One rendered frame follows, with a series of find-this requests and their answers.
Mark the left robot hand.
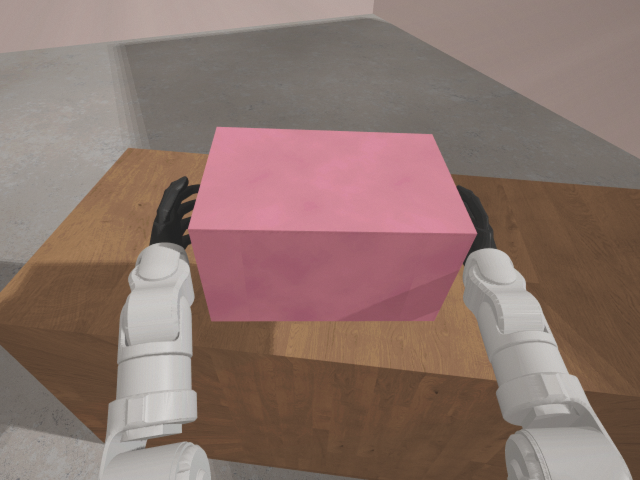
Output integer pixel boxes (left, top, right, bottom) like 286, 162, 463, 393
149, 176, 200, 249

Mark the left robot upper arm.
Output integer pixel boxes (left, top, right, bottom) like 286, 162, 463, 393
101, 442, 211, 480

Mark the right robot upper arm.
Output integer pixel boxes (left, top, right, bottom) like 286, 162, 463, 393
505, 426, 629, 480

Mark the pedestal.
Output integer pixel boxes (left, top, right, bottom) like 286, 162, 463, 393
0, 148, 640, 480

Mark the left robot forearm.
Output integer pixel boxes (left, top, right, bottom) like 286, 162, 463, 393
97, 242, 197, 480

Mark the carton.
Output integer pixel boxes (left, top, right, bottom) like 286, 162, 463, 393
188, 127, 477, 321

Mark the right robot hand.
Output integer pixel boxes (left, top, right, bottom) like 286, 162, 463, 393
456, 185, 497, 266

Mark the right robot forearm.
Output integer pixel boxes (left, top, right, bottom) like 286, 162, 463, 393
463, 248, 633, 480

